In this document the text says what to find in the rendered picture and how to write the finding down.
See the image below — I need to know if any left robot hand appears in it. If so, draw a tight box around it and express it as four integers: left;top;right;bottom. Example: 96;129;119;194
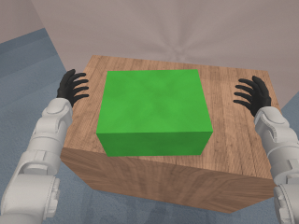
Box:
56;69;90;108

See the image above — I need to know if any robot right forearm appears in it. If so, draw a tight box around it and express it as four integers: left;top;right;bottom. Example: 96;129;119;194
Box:
253;106;299;186

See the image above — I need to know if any right robot hand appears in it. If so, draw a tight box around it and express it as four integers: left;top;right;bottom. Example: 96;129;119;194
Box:
233;76;272;117

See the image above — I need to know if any right robot upper arm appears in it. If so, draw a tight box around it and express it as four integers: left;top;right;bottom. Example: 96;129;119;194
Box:
273;184;299;224

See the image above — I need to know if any pedestal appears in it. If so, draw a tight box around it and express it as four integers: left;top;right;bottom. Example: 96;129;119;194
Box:
60;55;282;214

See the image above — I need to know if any robot left forearm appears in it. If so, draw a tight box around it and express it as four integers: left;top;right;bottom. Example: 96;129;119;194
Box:
0;97;73;216

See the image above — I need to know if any left robot upper arm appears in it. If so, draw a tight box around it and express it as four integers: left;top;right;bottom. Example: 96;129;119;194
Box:
0;174;61;224

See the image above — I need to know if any carton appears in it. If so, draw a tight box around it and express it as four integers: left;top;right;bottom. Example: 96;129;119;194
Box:
96;69;213;157

